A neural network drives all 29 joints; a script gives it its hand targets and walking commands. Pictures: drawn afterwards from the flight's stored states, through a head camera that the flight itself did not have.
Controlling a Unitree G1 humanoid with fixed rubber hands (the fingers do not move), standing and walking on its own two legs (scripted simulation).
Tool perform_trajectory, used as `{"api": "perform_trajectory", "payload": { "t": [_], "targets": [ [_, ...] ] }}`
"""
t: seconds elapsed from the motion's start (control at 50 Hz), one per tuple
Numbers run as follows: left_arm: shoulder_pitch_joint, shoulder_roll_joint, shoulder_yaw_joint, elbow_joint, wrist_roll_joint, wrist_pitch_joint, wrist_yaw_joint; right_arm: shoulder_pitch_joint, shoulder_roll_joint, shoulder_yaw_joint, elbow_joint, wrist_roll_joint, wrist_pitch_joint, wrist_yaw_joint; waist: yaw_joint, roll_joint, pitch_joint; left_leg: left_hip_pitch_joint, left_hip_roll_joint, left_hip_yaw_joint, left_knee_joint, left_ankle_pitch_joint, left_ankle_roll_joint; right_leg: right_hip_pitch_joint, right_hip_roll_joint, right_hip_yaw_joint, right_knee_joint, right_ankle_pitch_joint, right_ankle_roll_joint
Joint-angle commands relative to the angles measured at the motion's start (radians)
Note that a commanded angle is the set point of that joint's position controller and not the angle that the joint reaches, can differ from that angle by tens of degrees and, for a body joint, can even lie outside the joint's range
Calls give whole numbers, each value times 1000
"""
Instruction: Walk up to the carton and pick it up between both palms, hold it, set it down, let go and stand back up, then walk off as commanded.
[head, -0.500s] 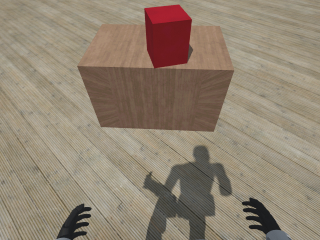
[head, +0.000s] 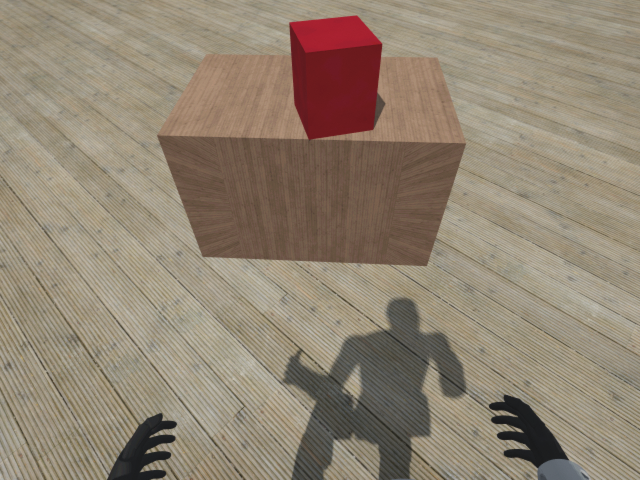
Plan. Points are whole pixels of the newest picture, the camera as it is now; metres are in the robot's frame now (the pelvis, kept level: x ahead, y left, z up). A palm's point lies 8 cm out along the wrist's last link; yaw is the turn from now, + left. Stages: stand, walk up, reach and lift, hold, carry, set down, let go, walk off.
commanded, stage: stand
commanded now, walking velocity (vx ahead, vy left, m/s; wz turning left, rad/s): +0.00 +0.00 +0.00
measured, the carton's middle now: (332, 78) +1.14 -0.05 -0.05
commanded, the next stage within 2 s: walk up in 1.42 s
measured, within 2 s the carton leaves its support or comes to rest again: neither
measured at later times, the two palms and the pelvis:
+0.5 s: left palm out of the picture +0.13 +0.26 -0.08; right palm (554, 464) +0.15 -0.27 -0.07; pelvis -0.01 +0.00 +0.00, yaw +0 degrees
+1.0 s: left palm out of the picture +0.12 +0.27 -0.08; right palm (558, 469) +0.14 -0.27 -0.07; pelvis -0.01 +0.00 +0.00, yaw +0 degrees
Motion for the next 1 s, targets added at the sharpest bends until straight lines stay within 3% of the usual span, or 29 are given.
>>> {"api": "perform_trajectory", "payload": {
  "t": [0.0,0.02,0.1,0.12,0.14,0.16,0.2,0.22,0.24,0.26,0.32,0.38,0.44,0.46,0.48,0.5,0.52,0.56,0.62,0.66,0.74,0.76,0.8,0.84,0.88,0.9,0.94,0.98],
  "targets": [
    [-51,214,74,-67,4,-44,10,-74,-208,-71,-54,5,-52,6,8,2,-91,66,93,-105,-189,124,31,83,-106,91,-186,115,-44],
    [-57,202,74,-62,1,-43,6,-56,-224,-74,-44,4,-54,-1,6,20,-69,69,94,-106,-192,110,33,50,-99,100,-197,100,-44],
    [-61,205,71,-63,-1,-47,-3,-62,-237,-77,-47,13,-51,-4,9,-34,-82,50,99,-111,-170,153,34,87,-94,76,-176,163,-34],
    [-60,220,79,-56,-2,-48,0,-50,-220,-69,-39,13,-49,0,0,2,-82,67,97,-102,-169,173,30,67,-98,97,-172,172,-37],
    [-80,230,82,-51,3,-47,2,-70,-195,-63,-50,13,-45,2,-6,-7,-80,64,101,-109,-182,155,32,65,-106,101,-182,140,-39],
    [-40,228,80,-50,-1,-45,3,-49,-233,-71,-42,14,-43,-1,14,22,-73,49,96,-107,-183,140,27,83,-102,95,-179,124,-38],
    [-45,215,71,-42,-3,-42,2,-31,-222,-68,-36,12,-47,-1,0,-30,-67,80,92,-101,-178,145,29,49,-108,104,-190,134,-42],
    [-78,230,75,-58,5,-37,5,-69,-212,-67,-59,15,-47,1,-1,-11,-71,58,103,-119,-192,140,31,53,-101,88,-190,111,-35],
    [-70,188,62,-50,0,-41,2,-74,-232,-73,-47,16,-47,2,18,-23,-94,61,98,-113,-182,121,30,70,-96,95,-195,111,-42],
    [-79,196,61,-50,1,-42,1,-60,-232,-76,-52,20,-54,-2,-2,-22,-89,70,96,-106,-181,114,25,55,-111,113,-209,109,-51],
    [-67,227,68,-36,-1,-41,3,-57,-208,-64,-44,12,-43,-2,-4,-35,-55,62,95,-106,-187,119,28,37,-113,109,-215,98,-44],
    [-60,235,76,-41,-3,-45,4,-78,-220,-68,-43,7,-49,-2,8,3,-75,54,96,-115,-194,110,34,67,-115,107,-218,77,-39],
    [-83,234,74,-32,4,-42,1,-45,-211,-66,-32,18,-49,5,-11,-50,-77,68,88,-109,-179,108,31,45,-118,111,-221,108,-38],
    [-79,229,72,-42,-2,-43,0,-63,-217,-67,-46,16,-50,2,2,-31,-76,76,89,-104,-180,98,30,36,-111,113,-237,81,-41],
    [-97,236,72,-33,-1,-41,0,-53,-226,-69,-37,16,-43,-3,0,-53,-26,51,87,-111,-194,117,26,16,-118,109,-232,66,-43],
    [-89,242,73,-29,7,-41,6,-70,-209,-69,-42,17,-43,1,-4,-47,-34,53,92,-105,-199,94,25,21,-119,115,-244,58,-38],
    [-75,233,75,-29,-4,-43,-2,-75,-223,-68,-41,12,-46,-1,4,-4,-66,70,93,-112,-202,79,31,32,-111,117,-244,40,-36],
    [-97,240,71,-25,1,-48,1,-57,-212,-68,-36,19,-51,1,-9,-43,-72,65,90,-101,-201,103,26,55,-118,119,-236,72,-41],
    [-55,242,74,-16,-7,-43,-1,-71,-221,-65,-36,19,-53,3,13,4,-82,46,113,-145,-205,110,41,82,-105,94,-202,95,-33],
    [-62,224,67,-19,-10,-45,-2,-59,-245,-67,-15,14,-49,-3,21,-8,-90,51,112,-132,-210,118,40,97,-111,94,-199,109,-40],
    [-91,242,69,-11,2,-43,6,-68,-212,-60,-28,19,-41,6,9,-52,-63,51,101,-127,-206,147,34,74,-118,105,-210,141,-39],
    [-64,239,68,-13,3,-41,6,-60,-218,-62,-29,26,-45,4,9,-16,-95,79,103,-118,-207,170,32,82,-123,119,-218,140,-45],
    [-87,230,64,-6,1,-39,4,-80,-226,-65,-32,25,-48,4,7,-7,-84,82,101,-113,-201,146,29,55,-121,119,-229,119,-47],
    [-95,221,62,-10,-1,-42,1,-66,-237,-66,-29,19,-46,1,5,-47,-37,53,99,-118,-216,113,29,41,-117,120,-240,88,-45],
    [-102,223,66,-9,-3,-43,-3,-60,-251,-71,-19,19,-47,-1,-3,-25,-20,58,113,-127,-222,96,30,20,-115,115,-250,41,-40],
    [-84,236,70,-5,-7,-47,-1,-68,-240,-69,-26,19,-49,-2,14,-10,-77,47,120,-149,-226,102,36,80,-109,100,-223,75,-34],
    [-92,243,71,-6,-2,-48,-2,-74,-221,-63,-25,15,-52,-1,8,15,-59,33,103,-137,-226,48,37,73,-117,117,-229,67,-38],
    [-88,227,67,1,-8,-40,1,-58,-207,-63,-24,17,-49,-1,-1,-34,-42,66,105,-135,-212,78,38,26,-120,119,-244,43,-40]
  ]
}}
